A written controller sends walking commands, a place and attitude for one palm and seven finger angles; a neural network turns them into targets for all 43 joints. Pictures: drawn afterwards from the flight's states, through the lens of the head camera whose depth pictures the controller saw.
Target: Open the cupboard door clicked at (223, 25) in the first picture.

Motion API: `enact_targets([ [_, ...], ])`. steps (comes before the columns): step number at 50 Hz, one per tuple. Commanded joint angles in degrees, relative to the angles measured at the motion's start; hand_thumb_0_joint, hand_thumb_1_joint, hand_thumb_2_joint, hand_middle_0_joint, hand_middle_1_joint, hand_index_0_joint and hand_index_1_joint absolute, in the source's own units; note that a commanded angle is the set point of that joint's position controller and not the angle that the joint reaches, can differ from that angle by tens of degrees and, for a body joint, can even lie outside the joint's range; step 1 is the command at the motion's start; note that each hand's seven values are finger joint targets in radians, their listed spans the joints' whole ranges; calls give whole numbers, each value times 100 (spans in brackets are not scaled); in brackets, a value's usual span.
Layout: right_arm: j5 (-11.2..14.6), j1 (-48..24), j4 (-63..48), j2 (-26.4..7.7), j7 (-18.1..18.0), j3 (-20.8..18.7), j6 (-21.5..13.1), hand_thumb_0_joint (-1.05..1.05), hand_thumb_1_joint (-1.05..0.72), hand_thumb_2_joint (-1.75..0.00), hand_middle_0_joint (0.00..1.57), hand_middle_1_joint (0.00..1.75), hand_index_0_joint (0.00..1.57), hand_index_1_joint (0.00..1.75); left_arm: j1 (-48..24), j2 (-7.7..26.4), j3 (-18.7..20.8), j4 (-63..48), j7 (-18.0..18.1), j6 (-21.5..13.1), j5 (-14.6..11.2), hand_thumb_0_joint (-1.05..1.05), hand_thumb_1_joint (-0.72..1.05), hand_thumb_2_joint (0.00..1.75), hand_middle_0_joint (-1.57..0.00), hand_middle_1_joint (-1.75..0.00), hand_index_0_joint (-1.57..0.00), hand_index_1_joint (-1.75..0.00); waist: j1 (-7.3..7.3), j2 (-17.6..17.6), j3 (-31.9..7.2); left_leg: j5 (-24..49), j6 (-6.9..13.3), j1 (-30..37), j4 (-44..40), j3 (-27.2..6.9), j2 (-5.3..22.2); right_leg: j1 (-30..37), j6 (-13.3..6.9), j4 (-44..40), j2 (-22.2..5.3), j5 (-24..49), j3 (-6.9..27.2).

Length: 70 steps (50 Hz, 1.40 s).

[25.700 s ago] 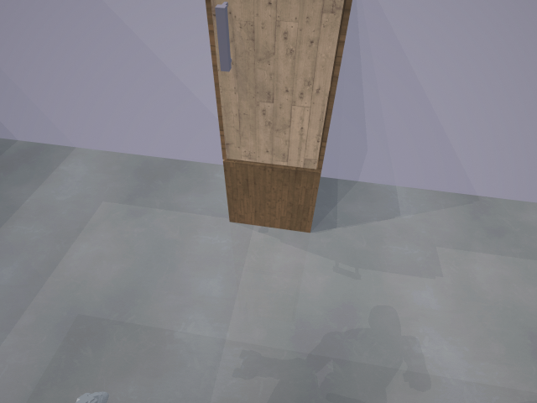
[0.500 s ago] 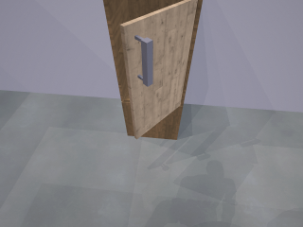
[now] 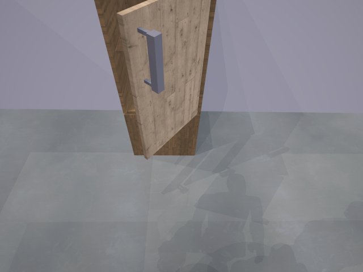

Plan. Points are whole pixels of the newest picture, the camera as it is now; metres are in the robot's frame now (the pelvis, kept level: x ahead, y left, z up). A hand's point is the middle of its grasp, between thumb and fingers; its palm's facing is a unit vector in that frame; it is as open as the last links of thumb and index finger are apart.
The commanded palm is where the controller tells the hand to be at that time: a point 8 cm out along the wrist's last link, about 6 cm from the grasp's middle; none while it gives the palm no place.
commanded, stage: walk to a spot facing it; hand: left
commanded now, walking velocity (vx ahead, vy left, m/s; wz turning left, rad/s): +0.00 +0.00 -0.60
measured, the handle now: (150, 61) +0.59 +0.12 +0.13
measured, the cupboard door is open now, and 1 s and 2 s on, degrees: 50 50 50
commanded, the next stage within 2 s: none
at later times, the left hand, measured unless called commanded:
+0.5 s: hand out of the picture +0.10 +0.12 -0.16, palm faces -0.27 -0.92 -0.27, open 7.3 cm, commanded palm none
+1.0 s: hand (153, 238) +0.22 +0.09 -0.16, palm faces -0.56 -0.80 -0.21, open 7.4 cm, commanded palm none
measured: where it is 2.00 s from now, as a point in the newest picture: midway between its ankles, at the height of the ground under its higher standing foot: outside the picture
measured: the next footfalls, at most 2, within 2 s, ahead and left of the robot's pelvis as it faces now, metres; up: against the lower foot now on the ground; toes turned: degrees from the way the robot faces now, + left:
right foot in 0.30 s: -0.01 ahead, -0.16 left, +0.00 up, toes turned -15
left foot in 0.70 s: +0.09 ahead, +0.05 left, +0.00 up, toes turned -25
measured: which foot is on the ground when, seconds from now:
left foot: down 0.00-0.30, up 0.32-0.68, down 0.70-1.00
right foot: down 0.00-0.00, up 0.02-0.28, down 0.30-0.70, up 0.72-1.00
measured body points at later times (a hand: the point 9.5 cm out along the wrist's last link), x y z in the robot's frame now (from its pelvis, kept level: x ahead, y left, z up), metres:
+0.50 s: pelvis -0.02 -0.05 +0.01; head +0.05 -0.09 +0.45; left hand +0.12 +0.17 -0.13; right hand +0.00 -0.33 -0.14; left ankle +0.01 +0.09 -0.66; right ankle -0.05 -0.15 -0.73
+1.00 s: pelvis +0.02 -0.03 +0.01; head +0.08 -0.05 +0.46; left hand +0.25 +0.13 -0.14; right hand -0.09 -0.26 -0.12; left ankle +0.06 +0.07 -0.73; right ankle -0.09 -0.15 -0.66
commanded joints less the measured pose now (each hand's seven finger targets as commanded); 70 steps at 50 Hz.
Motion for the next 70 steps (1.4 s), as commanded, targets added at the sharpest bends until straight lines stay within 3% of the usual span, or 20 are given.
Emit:
enact_targets([
  [1,-97,897,-243,-1134,-96,-219,-183,0,-90,-90,20,30,20,30,-273,573,142,-674,-29,-58,25,0,90,90,-20,-30,-20,-30,-271,1259,-350,1820,1170,1233,-1778,-2218,2402,-1951,230,2796,-366,-1239,-92],
  [4,-117,273,-562,-1135,-54,-189,-236,0,-90,-90,20,30,20,30,-390,513,193,-773,-171,-21,71,0,90,90,-20,-30,-20,-30,0,479,-282,1026,927,734,-1910,-1353,2072,-2045,329,3160,-708,-671,-64],
  [13,-78,-254,-893,-1360,138,-321,-130,0,-90,-90,20,30,20,30,-39,710,201,-939,-232,-68,78,0,90,90,-20,-30,-20,-30,278,631,-568,310,218,-17,-630,174,1604,-418,351,292,-589,661,-868],
  [14,-31,-331,-986,-1161,162,-305,-94,0,-90,-90,20,30,20,30,138,1044,264,-905,-195,-122,111,0,90,90,-20,-30,-20,-30,417,-250,-524,-269,-79,-489,326,447,1152,-55,206,-574,-933,1236,-268],
  [15,0,-406,-1267,-670,232,-202,-56,0,-90,-90,20,30,20,30,195,1803,393,-964,-90,-217,180,0,90,90,-20,-30,-20,-30,498,-2155,-448,-1870,-451,-1650,2003,582,247,45,-416,-1567,-2403,2044,2231],
  [16,-5,-758,-1390,-819,240,-199,-17,0,-90,-90,20,30,20,30,362,1985,400,-938,-25,-217,99,0,90,90,-20,-30,-20,-30,676,-1694,-359,-2111,-385,-1804,2935,-295,128,-167,-862,-1517,-2691,2558,2558],
  [18,19,-793,-1336,-776,246,-227,0,0,-90,-90,20,30,20,30,-220,1634,342,-1085,31,-204,98,0,90,90,-20,-30,-20,-30,311,-1292,-276,-1294,-354,-2052,3411,-740,244,-267,-832,-1334,-2091,2006,2109],
  [21,24,-562,-1256,-750,219,-223,-25,0,-90,-90,20,30,20,30,-434,1330,265,-1197,73,-229,79,0,90,90,-20,-30,-20,-30,105,-1031,-719,-735,-462,-1769,3189,-760,139,254,-643,-817,-1692,3479,1400],
  [28,77,-907,-1434,-665,135,-173,-71,0,-90,-90,20,30,20,30,-11,1397,310,-1108,49,-215,95,0,90,90,-20,-30,-20,-30,274,-646,-746,-918,-453,-1371,1934,-803,-179,422,-841,-745,-1678,4082,1956],
  [33,119,5,-1217,-768,61,-177,-196,0,-90,-90,20,30,20,30,-631,1287,290,-1295,8,-143,44,0,90,90,-20,-30,-20,-30,-261,-492,-842,291,-344,731,-590,-817,-215,-907,-312,-243,-1192,3236,1819],
  [35,6,328,-1250,-1685,16,-334,-284,0,-90,-90,20,30,20,30,-395,744,164,-1442,-91,-129,-36,0,90,90,-20,-30,-20,-30,-230,2089,-1109,1566,510,1886,-1702,-3141,2220,-2515,449,1765,15,-1224,277],
  [37,-99,83,-1490,-1602,-23,-248,-219,0,-90,-90,20,30,20,30,-571,952,229,-1548,-165,-111,55,0,90,90,-20,-30,-20,-30,-158,995,-593,1678,1092,663,-1694,-2752,2442,-2389,573,3381,-417,-1176,136],
  [41,-81,-39,-1472,-1112,-21,-103,-308,0,-90,-90,20,30,20,30,-521,809,249,-1328,-287,-49,88,0,90,90,-20,-30,-20,-30,43,1107,-528,3400,493,1000,-1296,-1174,1392,-2670,712,3984,-531,-152,-102],
  [51,-98,783,-1056,-1317,82,-233,-263,0,-90,-90,20,30,20,30,-1244,621,62,-1533,-349,-94,55,0,90,90,-20,-30,-20,-30,-321,1383,-571,3597,511,1443,-946,-335,1582,-1809,535,1349,-575,-198,-853],
  [54,-66,608,-1079,-1421,124,-270,-244,0,-90,-90,20,30,20,30,-858,754,94,-1436,-323,-150,42,0,90,90,-20,-30,-20,-30,-53,1226,-682,3351,245,1110,-392,-102,1602,-834,349,141,-504,534,-906],
  [55,-6,476,-1132,-1406,158,-280,-233,0,-90,-90,20,30,20,30,-367,962,139,-1296,-291,-197,57,0,90,90,-20,-30,-20,-30,230,738,-924,3028,18,647,316,63,1445,103,222,-582,-571,1469,-762],
  [57,44,-27,-1565,-824,209,-104,-150,0,-90,-90,20,30,20,30,467,2074,371,-1017,-113,-256,43,0,90,90,-20,-30,-20,-30,683,-1894,-1070,-2285,-544,-1863,2933,127,120,1323,-893,-1248,-2854,3563,2343],
  [60,0,-201,-1404,-964,265,-187,-70,0,-90,-90,20,30,20,30,-381,1447,268,-1230,34,-205,28,0,90,90,-20,-30,-20,-30,317,-1261,-380,-1072,-458,-2252,3391,-741,455,483,-794,-1674,-2074,454,1811],
  [64,-55,-32,-1227,-894,357,-206,-70,0,-90,-90,20,30,20,30,-548,1275,193,-1286,-67,-379,34,0,90,90,-20,-30,-20,-30,11,-664,-200,-186,-591,-1705,2855,-618,342,-209,-616,-1850,-1620,413,1206],
  [70,-27,-604,-1452,-850,379,-228,-255,0,-90,-90,20,30,20,30,53,1303,242,-1040,-147,-517,63,0,90,90,-20,-30,-20,-30,259,-615,-269,-179,-588,-1998,1881,-657,157,497,-835,-1844,-1633,523,1678],
])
